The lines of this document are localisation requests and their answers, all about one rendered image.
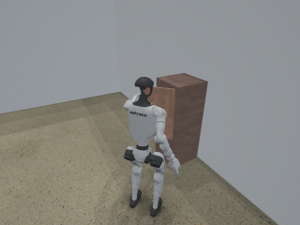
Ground right robot forearm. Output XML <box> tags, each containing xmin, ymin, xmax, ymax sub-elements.
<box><xmin>159</xmin><ymin>134</ymin><xmax>176</xmax><ymax>163</ymax></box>

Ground right robot hand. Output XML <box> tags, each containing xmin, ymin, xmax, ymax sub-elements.
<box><xmin>168</xmin><ymin>158</ymin><xmax>181</xmax><ymax>177</ymax></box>

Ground left robot hand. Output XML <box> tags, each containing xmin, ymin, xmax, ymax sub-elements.
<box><xmin>133</xmin><ymin>94</ymin><xmax>140</xmax><ymax>101</ymax></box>

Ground robot right upper arm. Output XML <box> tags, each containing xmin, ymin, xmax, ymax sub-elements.
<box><xmin>153</xmin><ymin>105</ymin><xmax>167</xmax><ymax>144</ymax></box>

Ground cupboard door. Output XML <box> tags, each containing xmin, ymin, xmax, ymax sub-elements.
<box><xmin>143</xmin><ymin>86</ymin><xmax>175</xmax><ymax>140</ymax></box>

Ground right robot shin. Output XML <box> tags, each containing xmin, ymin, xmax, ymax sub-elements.
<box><xmin>153</xmin><ymin>174</ymin><xmax>164</xmax><ymax>209</ymax></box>

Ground robot right thigh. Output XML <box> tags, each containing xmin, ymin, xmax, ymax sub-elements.
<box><xmin>148</xmin><ymin>152</ymin><xmax>165</xmax><ymax>184</ymax></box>

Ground robot left upper arm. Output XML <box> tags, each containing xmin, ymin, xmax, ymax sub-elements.
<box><xmin>123</xmin><ymin>99</ymin><xmax>133</xmax><ymax>111</ymax></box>

